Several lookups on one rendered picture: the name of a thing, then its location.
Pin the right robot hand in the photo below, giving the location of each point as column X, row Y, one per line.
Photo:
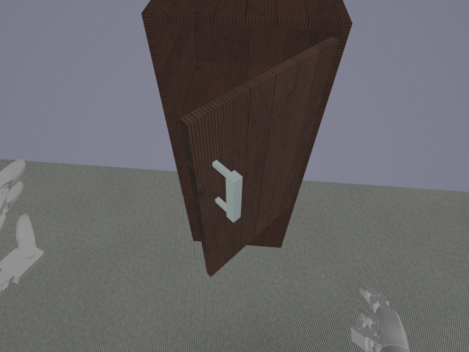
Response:
column 384, row 328

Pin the cupboard door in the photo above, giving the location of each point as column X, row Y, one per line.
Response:
column 261, row 129

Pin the left robot hand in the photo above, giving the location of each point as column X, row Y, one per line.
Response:
column 20, row 261

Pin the handle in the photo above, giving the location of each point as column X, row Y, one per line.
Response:
column 234, row 184

